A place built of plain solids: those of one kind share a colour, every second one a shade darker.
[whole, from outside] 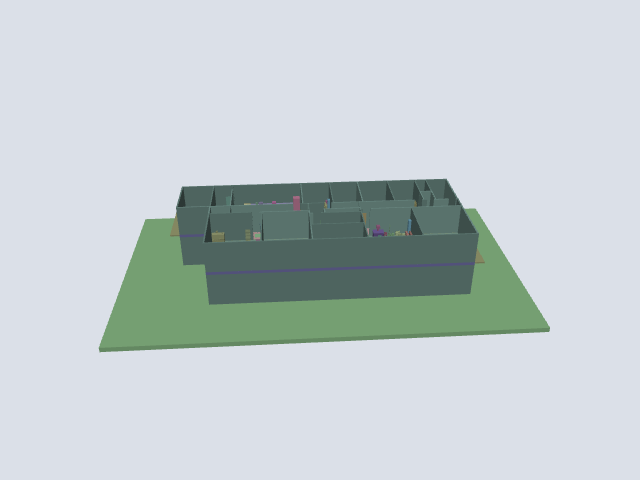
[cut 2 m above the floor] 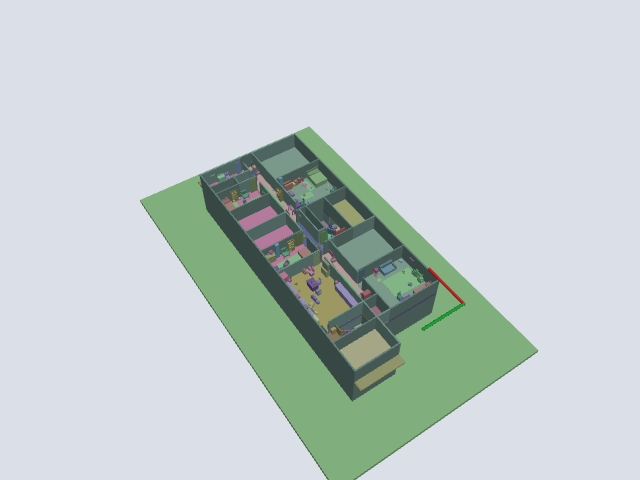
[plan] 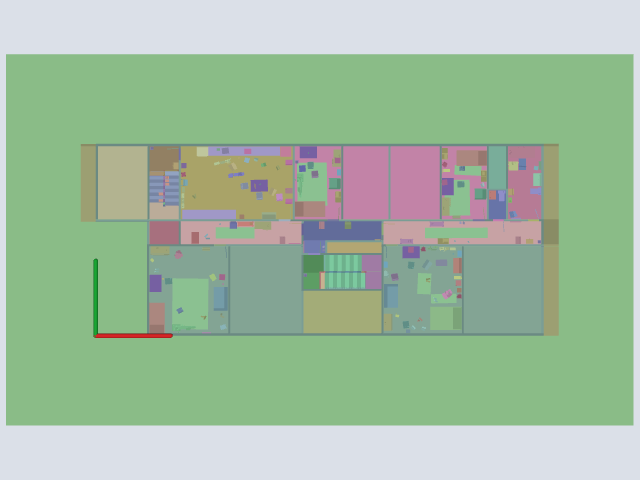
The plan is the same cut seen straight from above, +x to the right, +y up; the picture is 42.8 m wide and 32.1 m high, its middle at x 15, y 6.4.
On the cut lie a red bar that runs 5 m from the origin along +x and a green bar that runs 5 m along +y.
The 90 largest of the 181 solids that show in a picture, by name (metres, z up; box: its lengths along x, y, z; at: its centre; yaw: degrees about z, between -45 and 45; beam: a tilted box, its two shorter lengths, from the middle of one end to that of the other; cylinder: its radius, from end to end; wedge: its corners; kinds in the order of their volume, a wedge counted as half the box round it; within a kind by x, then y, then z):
{
 "under_1": {"box": [41.96, 24.83, 0.5], "at": [14.98, 6.42, -0.33]},
 "wall_1": {"box": [0.16, 4.89, 7.31], "at": [0.08, 10.22, 3.35]},
 "wall_2": {"box": [0.16, 5.83, 3.25], "at": [3.51, 3.08, 5.38]},
 "wall_3": {"box": [0.16, 7.46, 3.76], "at": [3.51, 3.89, 1.58]},
 "wall_4": {"box": [0.13, 4.89, 7.31], "at": [3.52, 10.22, 3.35]},
 "wall_5": {"box": [0.13, 3.95, 3.25], "at": [5.62, 9.76, 5.38]},
 "wall_6": {"box": [0.13, 4.89, 3.76], "at": [5.62, 10.22, 1.58]},
 "wall_7": {"box": [4.49, 0.13, 3.25], "at": [5.67, 6.05, 5.38]},
 "wall_8": {"box": [12.24, 0.13, 3.25], "at": [6.12, 7.71, 5.38]},
 "wall_9": {"box": [0.13, 5.83, 3.25], "at": [8.93, 3.08, 5.38]},
 "wall_10": {"box": [5.18, 0.13, 3.25], "at": [11.3, 6.05, 5.38]},
 "wall_11": {"box": [0.13, 4.89, 3.25], "at": [13.24, 10.22, 5.38]},
 "wall_12": {"box": [0.13, 2.84, 3.25], "at": [13.82, 1.58, 5.38]},
 "wall_13": {"box": [0.13, 2.27, 3.25], "at": [13.82, 4.26, 5.38]},
 "wall_14": {"box": [2.45, 0.13, 3.25], "at": [14.26, 7.71, 5.38]},
 "wall_15": {"box": [29.96, 0.16, 7.31], "at": [14.98, 12.75, 3.35]},
 "wall_16": {"box": [0.13, 4.89, 3.25], "at": [16.48, 10.22, 5.38]},
 "wall_17": {"box": [5.49, 0.13, 3.25], "at": [16.5, 3.06, 5.38]},
 "wall_18": {"box": [26.53, 0.16, 7.31], "at": [16.7, 0.08, 3.35]},
 "wall_19": {"box": [4.24, 0.13, 3.25], "at": [17.13, 5.46, 5.38]},
 "wall_20": {"box": [3.9, 0.13, 3.25], "at": [17.3, 6.32, 5.38]},
 "wall_21": {"box": [0.13, 2.84, 7.31], "at": [19.18, 1.58, 3.35]},
 "wall_22": {"box": [0.13, 2.27, 7.31], "at": [19.18, 4.26, 3.35]},
 "wall_23": {"box": [0.13, 4.89, 3.25], "at": [19.64, 10.22, 5.38]},
 "wall_24": {"box": [8.95, 0.13, 3.25], "at": [20.75, 7.71, 5.38]},
 "wall_25": {"box": [0.13, 4.89, 3.25], "at": [23.07, 10.22, 5.38]},
 "wall_26": {"box": [0.13, 5.83, 3.25], "at": [24.55, 3.08, 5.38]},
 "wall_27": {"box": [9.77, 0.13, 3.25], "at": [25.07, 6.05, 5.38]},
 "wall_28": {"box": [0.13, 1.95, 3.25], "at": [26.23, 8.76, 5.38]},
 "wall_29": {"box": [0.13, 2.84, 3.25], "at": [26.23, 11.25, 5.38]},
 "wall_30": {"box": [0.13, 2.84, 3.25], "at": [27.5, 11.25, 5.38]},
 "wall_31": {"box": [0.16, 5.83, 3.25], "at": [29.88, 3.08, 5.38]},
 "wall_32": {"box": [0.16, 4.89, 3.25], "at": [29.88, 10.22, 5.38]},
 "front_stair_1": {"box": [0.29, 1.08, 3.88], "at": [15.5, 4.86, 1.64]},
 "front_stair_2": {"box": [0.56, 1.08, 3.7], "at": [15.63, 4.86, 1.55]},
 "front_stair_3": {"box": [0.83, 1.08, 3.52], "at": [15.77, 4.86, 1.46]},
 "front_stair_4": {"box": [1.1, 1.08, 3.34], "at": [15.9, 4.86, 1.37]},
 "front_stair_5": {"box": [1.37, 1.08, 3.16], "at": [16.03, 4.86, 1.28]},
 "front_stair_6": {"box": [1.64, 1.08, 2.98], "at": [16.17, 4.86, 1.19]},
 "front_stair_7": {"box": [1.91, 1.08, 2.81], "at": [16.3, 4.86, 1.1]},
 "front_stair_8": {"box": [2.17, 1.08, 2.63], "at": [16.44, 4.86, 1.01]},
 "front_stair_9": {"box": [2.44, 1.08, 2.45], "at": [16.57, 4.86, 0.92]},
 "front_stair_10": {"box": [2.71, 1.08, 0.48], "at": [16.68, 3.67, -0.06]},
 "front_stair_11": {"box": [2.44, 1.08, 0.66], "at": [16.81, 3.67, 0.03]},
 "front_stair_12": {"box": [2.17, 1.08, 0.84], "at": [16.95, 3.67, 0.12]},
 "front_stair_13": {"box": [1.91, 1.08, 1.02], "at": [17.08, 3.67, 0.21]},
 "front_stair_14": {"box": [1.64, 1.08, 1.2], "at": [17.22, 3.67, 0.3]},
 "front_stair_15": {"box": [1.37, 1.08, 1.37], "at": [17.35, 3.67, 0.39]},
 "front_stair_16": {"box": [1.1, 1.08, 1.55], "at": [17.49, 3.67, 0.48]},
 "front_stair_17": {"box": [0.83, 1.08, 1.73], "at": [17.62, 3.67, 0.57]},
 "front_stair_18": {"box": [0.56, 1.08, 1.91], "at": [17.75, 3.67, 0.66]},
 "back_stair_1": {"box": [0.93, 1.56, 2.67], "at": [4.05, 9.91, 1.04]},
 "back_stair_2": {"box": [0.93, 1.12, 3.07], "at": [4.05, 10.13, 1.23]},
 "back_stair_3": {"box": [0.93, 0.9, 3.27], "at": [4.05, 10.24, 1.33]},
 "back_stair_4": {"box": [0.93, 0.68, 3.46], "at": [4.05, 10.35, 1.43]},
 "back_stair_5": {"box": [0.93, 0.46, 3.66], "at": [4.05, 10.46, 1.53]},
 "back_stair_6": {"box": [0.93, 0.24, 3.86], "at": [4.05, 10.57, 1.63]},
 "back_stair_7": {"box": [0.93, 0.68, 1.68], "at": [5.09, 9.05, 0.54]},
 "back_stair_8": {"box": [0.93, 0.9, 1.49], "at": [5.09, 9.16, 0.44]},
 "back_stair_9": {"box": [0.93, 1.12, 1.29], "at": [5.09, 9.27, 0.34]},
 "back_stair_10": {"box": [0.93, 1.34, 1.09], "at": [5.09, 9.38, 0.25]},
 "upper_floor_room_1": {"box": [5.27, 5.83, 0.16], "at": [6.22, 3.08, 3.68]},
 "upper_floor_room_2": {"box": [4.77, 5.83, 0.16], "at": [11.38, 3.08, 3.68]},
 "upper_floor_room_3": {"box": [5.24, 5.83, 0.16], "at": [21.87, 3.08, 3.68]},
 "upper_floor_room_4": {"box": [5.18, 5.83, 0.16], "at": [27.21, 3.08, 3.68]},
 "upper_floor_back_room_1": {"box": [3.11, 4.89, 0.16], "at": [14.87, 10.22, 3.68]},
 "upper_floor_back_room_2": {"box": [3.03, 4.89, 0.16], "at": [18.07, 10.22, 3.68]},
 "upper_floor_back_room_3": {"box": [3.3, 4.89, 0.16], "at": [21.36, 10.22, 3.68]},
 "upper_floor_back_room_4": {"box": [3.02, 4.89, 0.16], "at": [24.65, 10.22, 3.68]},
 "front_stair_landing_1": {"box": [1.35, 1.08, 2.27], "at": [18.44, 4.86, 0.83]},
 "front_stair_landing_2": {"box": [1.08, 1.19, 2.27], "at": [18.58, 3.72, 0.83]},
 "upper_floor_kitchen_1": {"box": [7.49, 4.89, 0.16], "at": [9.44, 10.22, 3.68]},
 "back_stair_landing_1": {"box": [0.93, 1.15, 2.28], "at": [4.05, 8.35, 0.84]},
 "back_stair_landing_2": {"box": [1.04, 0.93, 2.28], "at": [5.04, 8.24, 0.84]},
 "upper_floor_corridor_1": {"box": [8.07, 1.53, 0.16], "at": [9.72, 6.88, 3.68]},
 "upper_floor_corridor_2": {"box": [10.55, 1.53, 0.16], "at": [24.52, 6.88, 3.68]},
 "child_bed_1": {"box": [1.06, 2.06, 0.4], "at": [4.09, 1.17, 4.14]},
 "child_bed_2": {"box": [2.06, 1.06, 0.4], "at": [14.32, 8.47, 4.14]},
 "child_bed_3": {"box": [2.06, 1.06, 0.4], "at": [25.15, 11.88, 4.14]},
 "upper_floor_next_kitchen_1": {"box": [3.3, 4.89, 0.16], "at": [1.81, 10.22, 3.68]},
 "upper_floor_other_flat_1": {"box": [5.23, 2.84, 0.16], "at": [16.5, 1.58, 3.68]},
 "floor_back_lobby_1": {"box": [1.97, 1.98, 0.5], "at": [4.58, 11.68, -0.25]},
 "upper_floor_bath_1": {"box": [2.23, 4.89, 0.16], "at": [28.68, 10.22, 3.68]},
 "counter_run_1": {"box": [3.6, 0.61, 0.78], "at": [7.58, 8.1, 4.25]},
 "floor_vestibule_1": {"box": [1.46, 2.27, 0.5], "at": [14.62, 4.26, -0.25]},
 "wall_band_1": {"box": [26.53, 0.16, 0.31], "at": [16.7, 0.08, 3.6]},
 "double_bed_1": {"box": [2.11, 1.55, 0.4], "at": [23.43, 1.16, 4.26]},
 "upper_floor_flat_hall_1": {"box": [5.23, 1.27, 0.16], "at": [16.5, 7.01, 3.68]},
 "upper_floor_next_1": {"box": [1.0, 5.83, 0.16], "at": [30.46, 3.08, 3.68]},
 "fridge_1": {"box": [0.75, 0.7, 1.72], "at": [12.71, 12.31, 4.62]}
}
